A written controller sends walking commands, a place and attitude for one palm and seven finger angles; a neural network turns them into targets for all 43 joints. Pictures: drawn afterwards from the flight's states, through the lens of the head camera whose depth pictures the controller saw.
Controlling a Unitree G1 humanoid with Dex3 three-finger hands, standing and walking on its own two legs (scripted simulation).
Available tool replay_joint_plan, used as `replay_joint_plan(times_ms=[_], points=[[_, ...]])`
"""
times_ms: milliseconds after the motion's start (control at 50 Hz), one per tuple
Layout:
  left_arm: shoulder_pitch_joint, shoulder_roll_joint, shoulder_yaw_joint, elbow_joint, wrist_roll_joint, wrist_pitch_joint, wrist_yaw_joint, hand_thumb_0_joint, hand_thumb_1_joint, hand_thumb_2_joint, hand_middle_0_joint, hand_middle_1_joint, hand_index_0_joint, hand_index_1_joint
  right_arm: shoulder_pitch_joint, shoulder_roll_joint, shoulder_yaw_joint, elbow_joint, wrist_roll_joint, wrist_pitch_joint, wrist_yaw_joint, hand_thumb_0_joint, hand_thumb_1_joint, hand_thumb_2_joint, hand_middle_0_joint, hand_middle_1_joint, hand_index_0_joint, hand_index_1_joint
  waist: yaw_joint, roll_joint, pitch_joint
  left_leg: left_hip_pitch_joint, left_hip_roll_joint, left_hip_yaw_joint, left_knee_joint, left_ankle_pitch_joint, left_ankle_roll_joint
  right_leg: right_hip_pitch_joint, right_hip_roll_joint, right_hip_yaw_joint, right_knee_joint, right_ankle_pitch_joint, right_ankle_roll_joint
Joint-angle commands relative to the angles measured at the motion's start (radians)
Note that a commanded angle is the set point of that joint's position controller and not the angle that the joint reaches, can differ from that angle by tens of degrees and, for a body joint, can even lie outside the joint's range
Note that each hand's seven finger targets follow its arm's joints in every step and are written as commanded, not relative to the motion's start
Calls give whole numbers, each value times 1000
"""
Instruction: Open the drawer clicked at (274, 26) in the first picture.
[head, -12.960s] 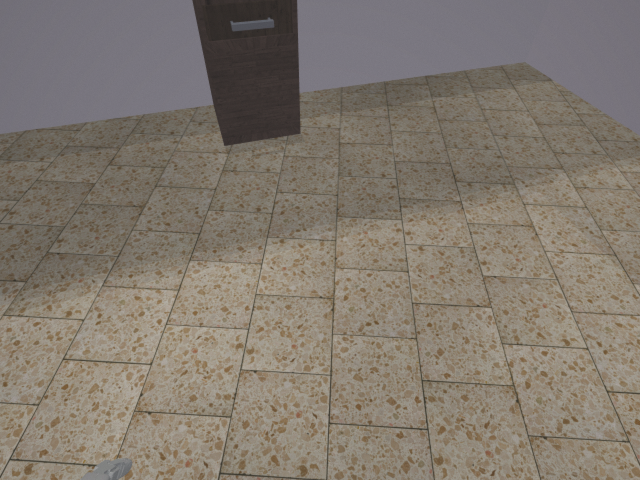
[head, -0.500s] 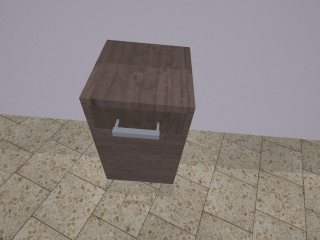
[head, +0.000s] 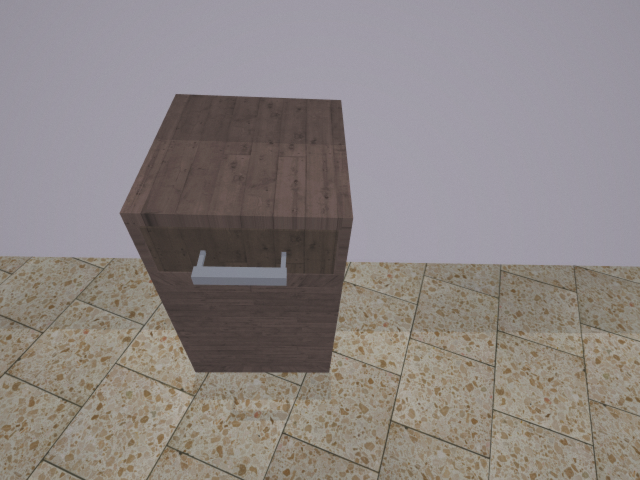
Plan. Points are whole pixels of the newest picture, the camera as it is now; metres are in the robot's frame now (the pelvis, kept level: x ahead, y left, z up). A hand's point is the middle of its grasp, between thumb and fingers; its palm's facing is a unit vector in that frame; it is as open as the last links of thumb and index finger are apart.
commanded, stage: come to a stop and stand still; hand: left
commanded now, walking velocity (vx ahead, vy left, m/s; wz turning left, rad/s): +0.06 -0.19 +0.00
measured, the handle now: (241, 266) +0.54 +0.16 -0.16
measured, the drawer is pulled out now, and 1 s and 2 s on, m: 0.00 0.00 0.00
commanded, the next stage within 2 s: look again from close up in 1.88 s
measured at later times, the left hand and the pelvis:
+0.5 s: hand out of the picture +0.08 +0.13 -0.18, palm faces +0.10 -0.97 -0.22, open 7.3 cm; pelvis +0.05 -0.05 -0.01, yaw +4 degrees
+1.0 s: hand out of the picture +0.08 +0.19 -0.18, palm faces +0.01 -0.98 -0.18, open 7.4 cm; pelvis +0.04 +0.00 +0.00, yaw +1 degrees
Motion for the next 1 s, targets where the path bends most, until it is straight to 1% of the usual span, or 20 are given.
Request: replay_joint_plan(times_ms=[0,80,140,160,180,220,300,340,380,440,500,520,540,560,580,620,700,840,920,980], points=[[1,52,7,-80,-3,-26,1,0,900,900,-200,-300,-200,-300,67,-193,-43,-33,-6,-8,-3,0,-900,-900,200,300,200,300,-2,93,82,-57,302,-301,-183,-304,40,-2,14,-33,-122,-16,-7],[59,61,7,-70,-7,-37,8,0,900,900,-200,-300,-200,-300,79,-175,-45,-42,-2,3,2,0,-900,-900,200,300,200,300,26,33,34,-134,229,-223,-34,-247,-8,229,54,-53,-365,119,-19],[95,127,0,-53,-10,-66,38,0,900,900,-200,-300,-200,-300,64,-49,0,-68,6,1,11,0,-900,-900,200,300,200,300,37,-136,20,-245,57,-37,200,-298,-76,314,-162,180,-486,23,-105],[70,141,-1,-54,-14,-78,41,0,900,900,-200,-300,-200,-300,72,-45,3,-61,6,3,13,0,-900,-900,200,300,200,300,26,-122,-4,-178,62,-37,252,-288,-85,249,-204,213,-526,-49,-132],[45,135,1,-60,-18,-89,43,0,900,900,-200,-300,-200,-300,52,-52,5,-58,7,10,17,0,-900,-900,200,300,200,300,35,-154,34,-170,79,-62,291,-279,-90,200,-196,224,-551,-2,-140],[19,124,-6,-59,-19,-100,48,0,900,900,-200,-300,-200,-300,58,-52,8,-52,14,10,17,0,-900,-900,200,300,200,300,20,-114,79,-156,84,-75,294,-230,-96,199,-203,188,-504,279,-151],[51,169,14,-59,-14,-102,59,0,900,900,-200,-300,-200,-300,40,-69,1,-67,24,15,12,0,-900,-900,200,300,200,300,52,-85,22,-184,70,-53,280,-264,-116,352,-250,152,-353,870,-185],[72,184,25,-55,-12,-97,65,0,900,900,-200,-300,-200,-300,13,-78,-9,-87,24,22,11,0,-900,-900,200,300,200,300,69,-108,7,-221,59,-43,327,-294,-118,411,-279,161,-314,1053,-202],[72,200,36,-58,-8,-89,70,0,900,900,-200,-300,-200,-300,-18,-92,-17,-113,22,28,12,0,-900,-900,200,300,200,300,80,-135,-6,-255,55,-50,399,-317,-122,440,-298,161,-301,1101,-221],[15,207,43,-81,-4,-75,71,0,900,900,-200,-300,-200,-300,-44,-88,-25,-138,25,34,19,0,-900,-900,200,300,200,300,61,-129,-4,-208,52,-60,380,-287,-120,373,-286,123,-291,990,-214],[-53,201,40,-107,-8,-64,63,0,900,900,-200,-300,-200,-300,14,-87,-28,-132,25,32,25,0,-900,-900,200,300,200,300,8,-140,-8,3,32,-23,147,-61,-111,214,-203,60,-231,741,-145],[-64,177,34,-118,-13,-60,59,0,900,900,-200,-300,-200,-300,48,-108,-32,-127,21,24,23,0,-900,-900,200,300,200,300,-10,-83,-30,116,70,-34,79,92,-94,142,-147,27,-154,603,-106],[-43,132,26,-132,-18,-51,55,0,900,900,-200,-300,-200,-300,47,-168,-41,-136,12,17,24,0,-900,-900,200,300,200,300,-5,116,-48,182,220,-203,52,314,-31,23,-38,-51,-42,257,-41],[-19,81,14,-130,-24,-47,55,0,900,900,-200,-300,-200,-300,21,-206,-42,-157,13,15,22,0,-900,-900,200,300,200,300,8,258,-48,108,348,-332,-19,513,71,15,42,-57,87,-226,-2],[6,84,13,-119,-18,-42,55,0,900,900,-200,-300,-200,-300,-30,-197,-36,-172,9,14,19,0,-900,-900,200,300,200,300,22,189,-34,27,356,-285,-47,358,114,71,31,-5,187,-267,-18],[2,78,7,-87,-14,-39,47,0,900,900,-200,-300,-200,-300,-119,-164,-20,-191,10,3,11,0,-900,-900,200,300,200,300,47,137,2,-31,328,-324,-96,162,110,53,9,35,226,-182,-18],[22,80,0,-52,-12,-41,26,0,900,900,-200,-300,-200,-300,-116,-165,-8,-164,14,-3,3,0,-900,-900,200,300,200,300,36,51,5,60,303,-293,-142,60,73,54,5,22,105,-91,7],[-31,110,15,-76,-8,-22,8,0,900,900,-200,-300,-200,-300,-18,-201,-30,-112,10,0,-18,0,-900,-900,200,300,200,300,-6,40,-28,236,351,-305,-111,254,69,-45,17,31,92,-107,17],[-41,99,14,-73,-8,-21,5,0,900,900,-200,-300,-200,-300,-26,-186,-26,-98,10,-4,-16,0,-900,-900,200,300,200,300,1,108,-30,200,325,-258,-112,256,59,-23,14,23,75,-90,19],[-45,80,7,-64,-13,-23,7,0,900,900,-200,-300,-200,-300,-33,-177,-23,-85,9,-3,-8,0,-900,-900,200,300,200,300,7,132,-21,131,292,-235,-136,115,46,52,20,-4,-16,-89,10]])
